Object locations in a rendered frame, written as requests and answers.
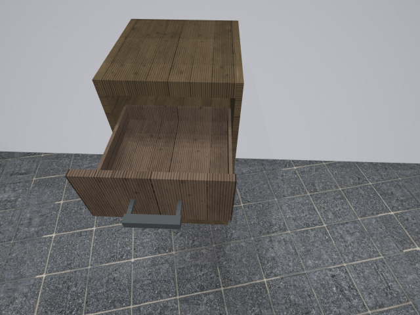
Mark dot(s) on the handle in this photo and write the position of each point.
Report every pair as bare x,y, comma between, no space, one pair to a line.
131,220

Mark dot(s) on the drawer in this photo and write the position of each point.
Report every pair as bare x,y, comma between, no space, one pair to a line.
158,155

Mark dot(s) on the cabinet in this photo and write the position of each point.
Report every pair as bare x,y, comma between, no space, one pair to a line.
174,63

